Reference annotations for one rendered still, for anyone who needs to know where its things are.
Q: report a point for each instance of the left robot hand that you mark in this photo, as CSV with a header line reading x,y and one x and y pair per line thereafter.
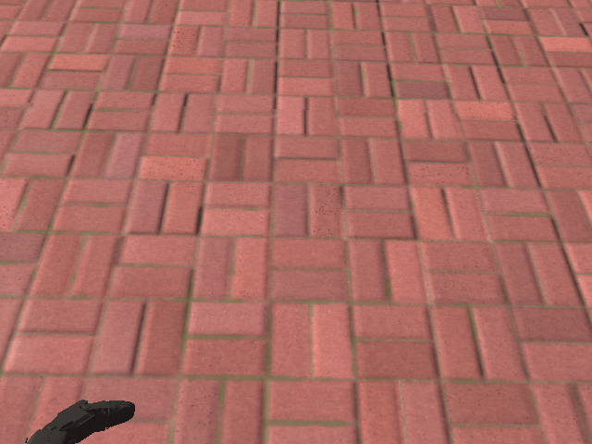
x,y
81,419

